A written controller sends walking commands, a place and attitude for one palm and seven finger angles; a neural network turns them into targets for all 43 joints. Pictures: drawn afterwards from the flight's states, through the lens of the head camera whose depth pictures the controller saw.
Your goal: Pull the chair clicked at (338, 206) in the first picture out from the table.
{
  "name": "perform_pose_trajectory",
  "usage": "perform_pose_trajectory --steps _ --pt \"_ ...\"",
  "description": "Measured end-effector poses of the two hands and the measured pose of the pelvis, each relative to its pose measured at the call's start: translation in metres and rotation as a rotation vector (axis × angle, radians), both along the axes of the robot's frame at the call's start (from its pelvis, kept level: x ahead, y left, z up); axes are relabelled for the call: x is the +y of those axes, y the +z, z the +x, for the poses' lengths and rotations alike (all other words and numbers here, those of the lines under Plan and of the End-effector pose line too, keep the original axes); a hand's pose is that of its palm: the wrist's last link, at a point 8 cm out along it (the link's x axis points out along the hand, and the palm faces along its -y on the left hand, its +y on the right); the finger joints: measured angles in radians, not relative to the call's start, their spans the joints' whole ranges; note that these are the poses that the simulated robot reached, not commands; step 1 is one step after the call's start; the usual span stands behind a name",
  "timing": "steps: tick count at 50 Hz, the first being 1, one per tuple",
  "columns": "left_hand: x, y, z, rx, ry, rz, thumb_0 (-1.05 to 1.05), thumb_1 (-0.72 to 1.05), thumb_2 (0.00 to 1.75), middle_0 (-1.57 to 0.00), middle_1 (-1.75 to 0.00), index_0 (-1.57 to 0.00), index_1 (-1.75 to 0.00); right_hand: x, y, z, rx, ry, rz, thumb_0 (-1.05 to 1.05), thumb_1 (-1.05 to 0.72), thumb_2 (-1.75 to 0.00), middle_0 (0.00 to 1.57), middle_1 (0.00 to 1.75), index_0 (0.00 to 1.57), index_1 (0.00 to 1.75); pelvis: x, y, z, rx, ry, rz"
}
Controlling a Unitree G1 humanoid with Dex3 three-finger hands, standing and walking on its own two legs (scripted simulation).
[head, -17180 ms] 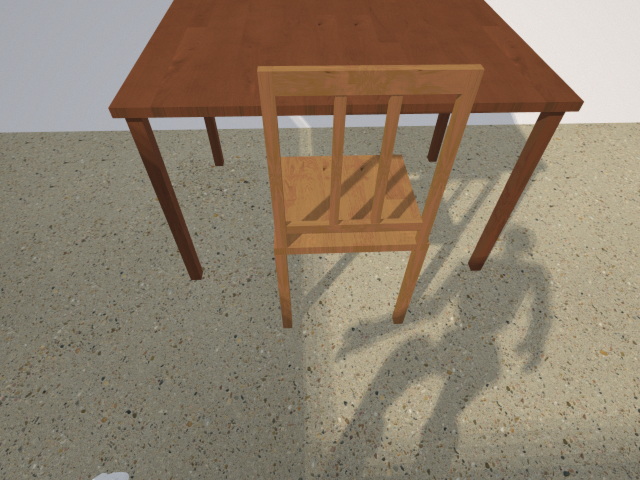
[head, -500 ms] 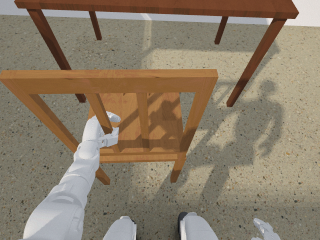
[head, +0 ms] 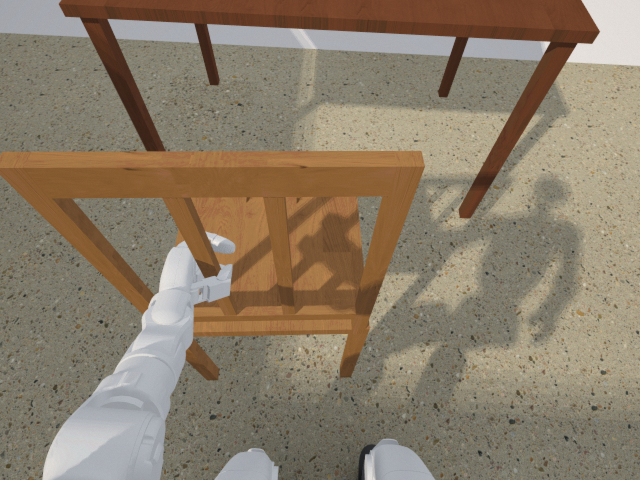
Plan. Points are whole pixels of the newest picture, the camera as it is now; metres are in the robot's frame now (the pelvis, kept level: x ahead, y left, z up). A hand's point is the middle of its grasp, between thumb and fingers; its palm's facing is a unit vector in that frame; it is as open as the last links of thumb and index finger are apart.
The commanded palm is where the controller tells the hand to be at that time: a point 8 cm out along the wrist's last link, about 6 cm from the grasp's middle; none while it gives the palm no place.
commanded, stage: step backward, pulling the chair out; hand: left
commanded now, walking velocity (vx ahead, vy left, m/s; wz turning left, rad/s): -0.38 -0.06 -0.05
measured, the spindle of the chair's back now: (209, 266) +0.39 +0.18 -0.05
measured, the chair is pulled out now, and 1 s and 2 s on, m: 0.41 0.50 0.50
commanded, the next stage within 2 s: none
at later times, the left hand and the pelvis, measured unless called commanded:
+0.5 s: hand (214, 327) +0.30 +0.16 -0.05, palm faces +0.08 -0.98 -0.21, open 5.6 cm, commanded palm +0.31 +0.21 -0.05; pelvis -0.07 -0.01 -0.01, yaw -2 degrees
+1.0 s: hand (206, 340) +0.28 +0.17 -0.05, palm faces +0.10 -0.97 -0.20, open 5.7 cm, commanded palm +0.28 +0.21 -0.05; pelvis -0.09 -0.01 +0.00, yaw -4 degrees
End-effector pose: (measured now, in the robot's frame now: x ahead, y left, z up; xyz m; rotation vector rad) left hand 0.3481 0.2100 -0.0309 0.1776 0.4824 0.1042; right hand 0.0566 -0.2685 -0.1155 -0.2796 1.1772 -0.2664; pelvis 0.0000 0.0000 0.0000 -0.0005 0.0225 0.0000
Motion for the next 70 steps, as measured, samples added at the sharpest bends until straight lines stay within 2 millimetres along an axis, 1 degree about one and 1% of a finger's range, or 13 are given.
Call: perform_pose_trajectory --steps 6,12,16,21,26,34,39,43,46,51,55,61,70 --pt "-0.002 0.0 -0.009 -0.009 0.02 0.018 0.08 0.62 0.8 -0.38 -1.32 -0.5 -1.45 -0.005 -0.004 -0.01 -0.018 -0.011 0.026 0.0 -0.9 -0.9 0.2 0.3 0.21 0.3 -0.012 -0.002 -0.021 -0.003 -0.001 -0.012" --pt "-0.005 0.001 -0.028 0.0 0.016 0.01 0.08 0.64 0.77 -0.35 -1.32 -0.5 -1.45 -0.012 0.002 -0.029 -0.042 -0.029 -0.013 0.0 -0.9 -0.9 0.2 0.3 0.21 0.3 -0.002 -0.001 -0.042 -0.009 0.002 0.018" --pt "-0.005 0.0 -0.043 -0.002 -0.011 0.005 0.07 0.65 0.76 -0.33 -1.33 -0.5 -1.45 -0.009 0.003 -0.044 -0.047 -0.032 -0.029 0.0 -0.9 -0.9 0.2 0.3 0.2 0.3 0.005 -0.003 -0.051 -0.014 -0.013 -0.004" --pt "-0.003 0.0 -0.061 -0.014 -0.011 0.008 0.07 0.64 0.77 -0.34 -1.34 -0.5 -1.45 0.002 -0.007 -0.055 -0.053 -0.019 0.015 0.0 -0.9 -0.9 0.2 0.3 0.2 0.3 -0.002 -0.008 -0.061 -0.043 -0.034 -0.023" --pt "-0.002 0.0 -0.075 -0.013 0.023 0.012 0.07 0.63 0.79 -0.36 -1.33 -0.5 -1.45 0.006 -0.015 -0.062 -0.074 -0.031 0.057 0.0 -0.9 -0.9 0.2 0.3 0.21 0.3 -0.008 -0.012 -0.068 -0.042 -0.036 0.009" --pt "0.003 0.001 -0.085 0.015 0.009 -0.001 0.08 0.65 0.77 -0.33 -1.33 -0.5 -1.45 0.006 -0.001 -0.086 -0.088 -0.06 0.009 0.0 -0.9 -0.9 0.2 0.3 0.21 0.3 0.008 -0.005 -0.075 -0.038 -0.064 -0.002" --pt "0.007 0.001 -0.088 0.018 0.01 -0.001 0.08 0.64 0.78 -0.33 -1.33 -0.5 -1.45 0.008 -0.002 -0.097 -0.052 -0.055 0.023 0.0 -0.9 -0.9 0.2 0.3 0.2 0.3 0.002 -0.004 -0.076 -0.033 -0.063 -0.029" --pt "0.006 0.001 -0.09 0.02 0.027 0.004 0.08 0.64 0.79 -0.35 -1.32 -0.5 -1.45 0.006 -0.004 -0.1 -0.038 -0.048 0.041 0.0 -0.9 -0.9 0.2 0.3 0.21 0.3 -0.006 -0.002 -0.084 -0.038 -0.063 -0.041" --pt "0.006 0.002 -0.09 0.022 0.043 0.005 0.09 0.63 0.8 -0.36 -1.31 -0.5 -1.45 0.0 -0.002 -0.099 -0.051 -0.058 0.029 0.01 -0.9 -0.9 0.21 0.3 0.21 0.3 -0.008 -0.001 -0.088 -0.028 -0.06 -0.024" --pt "0.005 0.002 -0.091 0.026 0.052 0.002 0.09 0.63 0.8 -0.36 -1.31 -0.5 -1.45 -0.011 0.004 -0.096 -0.084 -0.07 -0.015 0.01 -0.9 -0.9 0.21 0.3 0.21 0.3 -0.005 -0.002 -0.092 -0.023 -0.063 -0.013" --pt "0.006 0.002 -0.091 0.025 0.042 0.003 0.08 0.63 0.79 -0.35 -1.31 -0.5 -1.45 -0.014 0.01 -0.094 -0.099 -0.069 -0.037 0.0 -0.9 -0.9 0.2 0.3 0.21 0.3 -0.002 -0.001 -0.092 -0.021 -0.067 -0.012" --pt "0.007 0.002 -0.091 0.021 0.024 0.007 0.08 0.64 0.78 -0.35 -1.31 -0.5 -1.45 -0.007 0.011 -0.088 -0.108 -0.061 -0.032 0.0 -0.9 -0.9 0.2 0.3 0.2 0.3 0.001 -0.001 -0.089 -0.019 -0.071 -0.015" --pt "0.007 0.002 -0.091 0.023 0.034 0.008 0.08 0.63 0.79 -0.35 -1.31 -0.5 -1.45 0.009 0.004 -0.077 -0.115 -0.051 0.019 0.0 -0.9 -0.9 0.2 0.3 0.21 0.3 -0.002 0.0 -0.086 -0.017 -0.077 -0.016"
